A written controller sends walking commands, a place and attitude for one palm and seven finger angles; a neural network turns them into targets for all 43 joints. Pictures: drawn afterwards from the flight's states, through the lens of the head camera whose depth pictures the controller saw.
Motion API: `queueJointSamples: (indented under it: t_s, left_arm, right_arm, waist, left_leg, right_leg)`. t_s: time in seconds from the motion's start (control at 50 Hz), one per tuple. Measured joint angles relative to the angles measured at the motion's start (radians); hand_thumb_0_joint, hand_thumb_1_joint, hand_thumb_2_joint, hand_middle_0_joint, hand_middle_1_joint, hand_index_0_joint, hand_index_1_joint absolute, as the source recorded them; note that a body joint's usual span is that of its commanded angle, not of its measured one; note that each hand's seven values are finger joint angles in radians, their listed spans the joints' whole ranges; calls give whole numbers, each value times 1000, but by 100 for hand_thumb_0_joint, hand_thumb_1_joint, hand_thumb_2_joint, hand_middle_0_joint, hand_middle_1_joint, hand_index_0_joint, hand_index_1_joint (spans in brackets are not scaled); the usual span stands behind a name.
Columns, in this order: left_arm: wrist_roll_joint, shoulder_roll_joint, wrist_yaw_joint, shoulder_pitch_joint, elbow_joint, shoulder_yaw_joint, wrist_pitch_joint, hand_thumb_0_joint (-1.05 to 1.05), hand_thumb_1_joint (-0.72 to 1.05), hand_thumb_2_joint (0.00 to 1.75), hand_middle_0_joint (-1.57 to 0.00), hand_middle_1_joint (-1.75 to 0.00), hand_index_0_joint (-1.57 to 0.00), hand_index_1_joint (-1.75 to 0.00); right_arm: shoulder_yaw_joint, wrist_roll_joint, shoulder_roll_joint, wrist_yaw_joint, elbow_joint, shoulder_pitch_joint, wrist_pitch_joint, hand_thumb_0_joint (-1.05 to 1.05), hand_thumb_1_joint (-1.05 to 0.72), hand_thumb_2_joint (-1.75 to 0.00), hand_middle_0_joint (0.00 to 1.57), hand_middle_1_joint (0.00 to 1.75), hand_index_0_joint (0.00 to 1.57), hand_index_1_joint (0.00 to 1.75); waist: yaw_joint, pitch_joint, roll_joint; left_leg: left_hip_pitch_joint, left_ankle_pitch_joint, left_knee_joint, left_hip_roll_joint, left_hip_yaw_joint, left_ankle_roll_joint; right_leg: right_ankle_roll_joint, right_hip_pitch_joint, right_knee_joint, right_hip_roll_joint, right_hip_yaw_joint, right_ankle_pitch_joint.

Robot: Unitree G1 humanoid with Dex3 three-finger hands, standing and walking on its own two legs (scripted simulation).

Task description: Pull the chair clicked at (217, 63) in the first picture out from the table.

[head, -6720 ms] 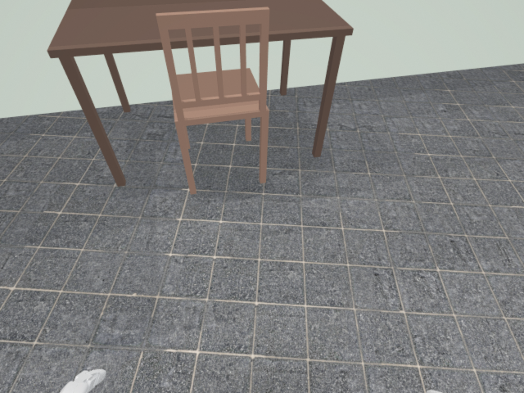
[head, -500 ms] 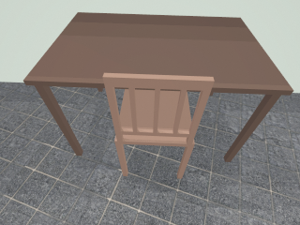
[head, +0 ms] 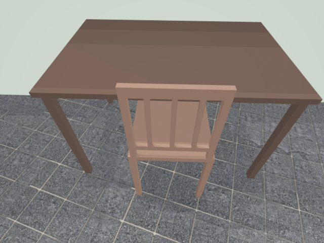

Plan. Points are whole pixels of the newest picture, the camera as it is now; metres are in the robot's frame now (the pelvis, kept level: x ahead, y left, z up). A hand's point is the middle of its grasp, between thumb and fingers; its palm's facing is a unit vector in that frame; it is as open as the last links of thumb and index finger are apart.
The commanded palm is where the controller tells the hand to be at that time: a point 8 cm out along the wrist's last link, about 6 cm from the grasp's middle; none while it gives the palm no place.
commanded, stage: look again from close up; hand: left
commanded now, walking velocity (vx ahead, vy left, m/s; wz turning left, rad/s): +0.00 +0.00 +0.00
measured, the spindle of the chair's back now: (173, 124) +0.55 -0.01 -0.09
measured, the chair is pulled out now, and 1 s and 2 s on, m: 0.00 0.00 0.00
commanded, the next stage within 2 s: shuffle to correct the standing spot in 0.26 s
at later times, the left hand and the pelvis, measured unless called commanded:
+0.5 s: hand out of the picture -0.01 +0.16 -0.18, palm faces +0.03 -0.99 -0.17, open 7.4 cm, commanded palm none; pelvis +0.01 +0.00 +0.00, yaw +0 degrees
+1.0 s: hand out of the picture +0.08 +0.16 -0.19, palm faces +0.06 -0.99 -0.15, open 7.4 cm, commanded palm none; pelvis +0.10 -0.01 +0.00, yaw +1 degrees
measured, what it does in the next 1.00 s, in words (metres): lifts its right foot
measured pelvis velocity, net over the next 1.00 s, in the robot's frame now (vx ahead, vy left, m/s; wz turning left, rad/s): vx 0.10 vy -0.01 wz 0.02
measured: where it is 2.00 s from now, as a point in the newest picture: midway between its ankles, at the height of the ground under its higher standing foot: outside the picture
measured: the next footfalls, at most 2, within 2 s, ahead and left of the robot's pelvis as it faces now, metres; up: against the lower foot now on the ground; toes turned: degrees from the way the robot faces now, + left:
right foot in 1.18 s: +0.24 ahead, -0.16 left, +0.00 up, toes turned -4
left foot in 1.46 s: +0.12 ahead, +0.07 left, +0.00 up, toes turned +2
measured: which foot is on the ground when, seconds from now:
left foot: down 0.00-1.00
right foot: down 0.00-0.84, up 0.86-1.00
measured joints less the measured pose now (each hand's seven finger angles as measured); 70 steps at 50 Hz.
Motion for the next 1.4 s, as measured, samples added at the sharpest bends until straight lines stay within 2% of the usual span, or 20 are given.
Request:
queueJointSamples:
  t_s: [0.44,0.56,0.72,0.78,0.82,0.86,0.92,0.98,1.02,1.08,1.14,1.18,1.2,1.24,1.3,1.34,1.4]
  left_arm:
    - [4,-8,-2,28,28,-3,4,1,91,90,-19,-30,-20,-30]
    - [14,-2,-14,62,32,7,11,1,91,90,-19,-30,-20,-30]
    - [10,-7,-17,97,36,21,-15,1,91,90,-19,-30,-20,-30]
    - [10,-10,-11,107,36,28,-28,1,91,90,-19,-30,-20,-30]
    - [11,-11,-8,117,37,30,-28,1,91,90,-19,-30,-20,-30]
    - [9,-9,-8,126,51,31,-17,1,91,90,-19,-30,-20,-30]
    - [9,-16,-9,104,68,27,10,1,91,90,-19,-30,-20,-30]
    - [11,-8,-9,46,43,37,20,1,91,90,-19,-30,-20,-30]
    - [9,-1,-7,1,11,41,22,1,91,90,-19,-30,-20,-30]
    - [7,21,0,-54,-28,47,26,2,94,90,-20,-30,-20,-30]
    - [3,32,-3,-86,-61,49,16,2,94,90,-19,-30,-20,-30]
    - [7,43,-3,-82,-81,48,-4,2,93,90,-19,-30,-20,-30]
    - [9,41,1,-84,-82,49,-12,2,93,90,-19,-30,-20,-30]
    - [10,28,3,-91,-80,43,-13,1,92,90,-19,-30,-20,-30]
    - [17,17,5,-104,-86,38,6,1,92,90,-19,-30,-20,-30]
    - [21,12,5,-113,-95,38,21,1,91,90,-19,-30,-20,-30]
    - [25,11,6,-120,-112,43,35,1,91,90,-20,-30,-20,-30]
  right_arm:
    - [1,2,14,-3,44,-19,5,1,-91,-90,20,30,19,30]
    - [-9,-5,23,5,44,13,15,1,-91,-90,20,30,19,30]
    - [-12,-5,29,1,45,43,-2,1,-90,-90,20,30,19,30]
    - [-14,-6,32,0,43,35,-3,1,-90,-90,20,30,19,30]
    - [-16,-5,34,-1,41,22,-6,1,-90,-90,20,30,19,30]
    - [-17,-10,38,-7,42,4,-20,1,-91,-90,20,30,19,30]
    - [-15,-17,30,-20,17,15,-53,1,-92,-89,20,30,19,30]
    - [-7,-19,36,-25,14,46,-53,1,-91,-90,20,30,19,30]
    - [0,-17,45,-25,23,62,-42,1,-91,-90,20,30,19,30]
    - [5,-17,55,-23,35,68,-23,0,-91,-90,20,30,19,30]
    - [-1,-13,54,-20,35,65,-4,1,-90,-89,20,30,20,30]
    - [-10,-4,52,-13,29,70,9,1,-90,-89,20,30,20,30]
    - [-17,2,44,-10,25,61,17,1,-90,-89,20,30,20,30]
    - [-34,12,23,-14,8,32,33,1,-90,-89,20,30,20,30]
    - [-47,14,8,-15,-20,-17,50,1,-90,-89,20,30,20,30]
    - [-51,11,5,-11,-40,-43,53,1,-91,-90,20,30,19,30]
    - [-53,7,5,-2,-66,-62,52,0,-91,-90,20,30,19,30]
  waist:
    - [9,10,-23]
    - [9,-15,-29]
    - [9,-14,-9]
    - [11,-8,-14]
    - [18,-2,-26]
    - [23,0,-58]
    - [-4,2,-42]
    - [-15,11,-30]
    - [-8,23,-29]
    - [0,53,-21]
    - [-2,84,-1]
    - [3,86,0]
    - [4,88,11]
    - [-11,95,38]
    - [-15,98,29]
    - [-11,95,10]
    - [3,83,-20]
  left_leg:
    - [19,0,-16,2,-3,0]
    - [11,-40,20,2,0,-1]
    - [-10,-118,103,24,-15,-13]
    - [-37,-150,172,37,6,-3]
    - [-32,-151,163,38,26,2]
    - [-1,-165,145,24,50,5]
    - [45,-169,108,35,49,14]
    - [96,-142,37,44,33,5]
    - [126,-123,-10,45,29,-4]
    - [158,-116,-42,48,28,-19]
    - [168,-148,-7,55,24,-36]
    - [144,-196,79,53,24,-46]
    - [111,-226,160,57,10,-42]
    - [31,-315,323,47,-37,-34]
    - [-62,-344,455,26,-36,-36]
    - [-99,-325,462,21,-23,-38]
    - [-107,-265,373,17,-5,-42]
  right_leg:
    - [1,24,-26,3,-4,5]
    - [-15,8,26,2,0,-45]
    - [-20,12,64,22,-16,-105]
    - [-23,27,73,27,-32,-131]
    - [-20,41,83,25,-35,-151]
    - [-28,19,157,7,-18,-164]
    - [-49,-112,485,25,-19,-243]
    - [-48,-231,635,19,-35,-216]
    - [-40,-284,609,5,-34,-153]
    - [-34,-299,454,-10,-34,-54]
    - [-38,-243,248,-12,-38,34]
    - [-32,-183,121,-20,-39,161]
    - [-28,-182,129,-14,-42,118]
    - [-34,-187,156,-7,-57,51]
    - [-38,-189,138,-12,-54,60]
    - [-41,-195,117,-16,-48,82]
    - [-39,-202,91,-20,-41,112]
